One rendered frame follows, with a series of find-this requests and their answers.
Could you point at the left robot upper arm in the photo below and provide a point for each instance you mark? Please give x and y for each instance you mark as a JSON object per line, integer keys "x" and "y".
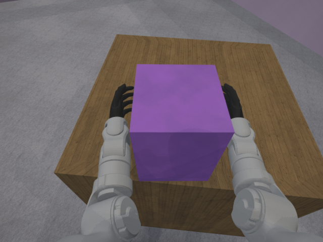
{"x": 112, "y": 220}

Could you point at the robot left forearm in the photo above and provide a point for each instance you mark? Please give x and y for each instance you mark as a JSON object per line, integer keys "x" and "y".
{"x": 114, "y": 163}

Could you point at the pedestal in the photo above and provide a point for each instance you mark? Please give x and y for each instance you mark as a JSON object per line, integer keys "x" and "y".
{"x": 284, "y": 140}

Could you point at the left robot hand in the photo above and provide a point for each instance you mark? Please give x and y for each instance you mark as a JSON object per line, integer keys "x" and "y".
{"x": 117, "y": 106}

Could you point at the robot right forearm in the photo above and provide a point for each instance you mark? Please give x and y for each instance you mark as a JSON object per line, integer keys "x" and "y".
{"x": 246, "y": 162}

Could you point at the right robot upper arm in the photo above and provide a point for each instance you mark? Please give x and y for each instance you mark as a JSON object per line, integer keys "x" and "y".
{"x": 266, "y": 217}

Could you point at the carton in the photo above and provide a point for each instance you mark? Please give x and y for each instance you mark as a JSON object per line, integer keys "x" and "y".
{"x": 180, "y": 124}

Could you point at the right robot hand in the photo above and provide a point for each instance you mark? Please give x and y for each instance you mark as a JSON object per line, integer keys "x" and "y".
{"x": 232, "y": 101}

